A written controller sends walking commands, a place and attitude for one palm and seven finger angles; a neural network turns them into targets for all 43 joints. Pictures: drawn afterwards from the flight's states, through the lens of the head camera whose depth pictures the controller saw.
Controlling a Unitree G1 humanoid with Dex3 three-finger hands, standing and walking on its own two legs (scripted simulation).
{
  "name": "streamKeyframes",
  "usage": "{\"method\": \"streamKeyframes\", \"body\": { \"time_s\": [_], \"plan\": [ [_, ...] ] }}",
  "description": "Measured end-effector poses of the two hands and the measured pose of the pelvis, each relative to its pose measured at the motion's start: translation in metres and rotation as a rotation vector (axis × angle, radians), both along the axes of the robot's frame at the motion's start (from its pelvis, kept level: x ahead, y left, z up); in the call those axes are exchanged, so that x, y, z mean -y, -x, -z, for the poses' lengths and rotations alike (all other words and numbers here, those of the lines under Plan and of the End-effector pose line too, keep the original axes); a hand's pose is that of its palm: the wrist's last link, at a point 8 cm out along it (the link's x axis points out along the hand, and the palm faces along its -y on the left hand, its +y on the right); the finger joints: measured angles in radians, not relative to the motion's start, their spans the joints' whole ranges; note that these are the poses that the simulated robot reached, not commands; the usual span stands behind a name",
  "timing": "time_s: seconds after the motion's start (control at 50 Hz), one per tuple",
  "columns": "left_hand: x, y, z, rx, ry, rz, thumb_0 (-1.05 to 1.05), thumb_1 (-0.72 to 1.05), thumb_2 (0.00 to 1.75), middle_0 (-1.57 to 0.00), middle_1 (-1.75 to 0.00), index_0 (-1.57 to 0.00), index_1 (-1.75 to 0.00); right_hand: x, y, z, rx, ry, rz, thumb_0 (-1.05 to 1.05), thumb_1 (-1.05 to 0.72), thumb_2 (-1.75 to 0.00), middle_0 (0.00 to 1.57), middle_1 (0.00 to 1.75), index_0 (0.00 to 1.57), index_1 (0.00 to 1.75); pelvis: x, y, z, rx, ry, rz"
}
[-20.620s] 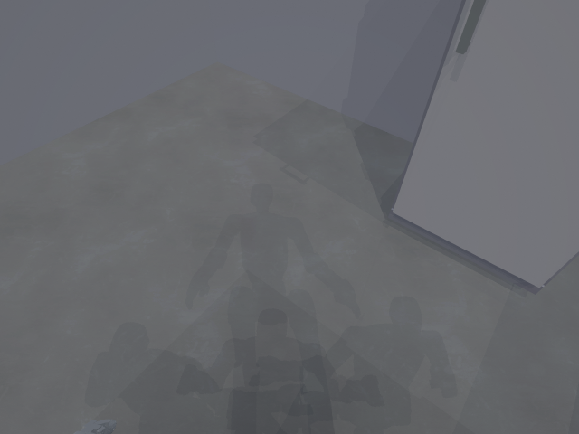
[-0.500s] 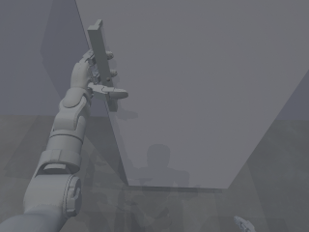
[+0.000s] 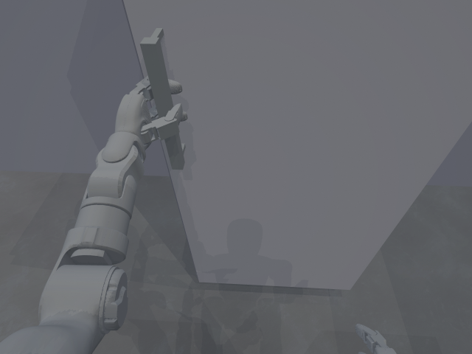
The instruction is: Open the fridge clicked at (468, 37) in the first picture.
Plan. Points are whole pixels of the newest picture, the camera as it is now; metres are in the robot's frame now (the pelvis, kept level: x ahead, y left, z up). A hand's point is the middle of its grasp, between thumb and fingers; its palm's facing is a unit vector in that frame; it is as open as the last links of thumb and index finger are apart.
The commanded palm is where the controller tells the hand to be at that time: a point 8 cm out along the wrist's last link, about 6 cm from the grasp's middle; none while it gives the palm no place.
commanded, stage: grip the handle and tug to test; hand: left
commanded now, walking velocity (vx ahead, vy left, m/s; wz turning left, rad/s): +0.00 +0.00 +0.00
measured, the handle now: (169, 107) +0.49 +0.15 +0.18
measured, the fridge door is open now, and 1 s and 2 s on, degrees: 0 0 15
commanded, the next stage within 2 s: pull the door a little, standing still in 0.72 s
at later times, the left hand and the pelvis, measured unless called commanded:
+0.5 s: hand (174, 120) +0.43 +0.12 +0.19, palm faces -0.01 -1.00 +0.01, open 5.6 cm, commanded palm +0.40 +0.18 +0.19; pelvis -0.01 +0.00 +0.00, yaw +0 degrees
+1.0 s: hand (174, 121) +0.43 +0.12 +0.19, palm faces -0.01 -1.00 +0.01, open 5.7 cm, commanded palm +0.38 +0.17 +0.19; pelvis +0.02 +0.00 +0.00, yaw -1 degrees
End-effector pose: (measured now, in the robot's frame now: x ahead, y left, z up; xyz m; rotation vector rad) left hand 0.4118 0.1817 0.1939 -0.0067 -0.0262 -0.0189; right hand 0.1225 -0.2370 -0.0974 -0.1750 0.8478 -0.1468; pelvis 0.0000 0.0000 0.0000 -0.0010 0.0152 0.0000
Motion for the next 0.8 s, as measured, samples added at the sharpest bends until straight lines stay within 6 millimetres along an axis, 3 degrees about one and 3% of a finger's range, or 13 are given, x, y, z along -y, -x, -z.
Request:
{"method": "streamKeyframes", "body": {
  "time_s": [0.56, 0.8],
  "plan": [
    [0.004, 0.0, 0.0, -0.002, -0.002, -0.014, 0.0, 0.69, 0.84, -0.4, -1.4, -0.38, -1.4, 0.008, 0.017, 0.003, -0.018, -0.002, 0.032, 0.01, -0.91, -0.9, 0.2, 0.3, 0.21, 0.3, 0.003, 0.004, 0.0, -0.002, -0.002, 0.012],
    [0.004, 0.002, 0.001, 0.008, 0.003, -0.005, 0.0, 0.73, 0.79, -0.36, -1.4, -0.35, -1.4, 0.008, -0.007, -0.003, 0.01, -0.011, 0.035, 0.01, -0.91, -0.9, 0.2, 0.3, 0.21, 0.3, 0.002, -0.01, -0.001, -0.001, 0.0, 0.028]
  ]
}}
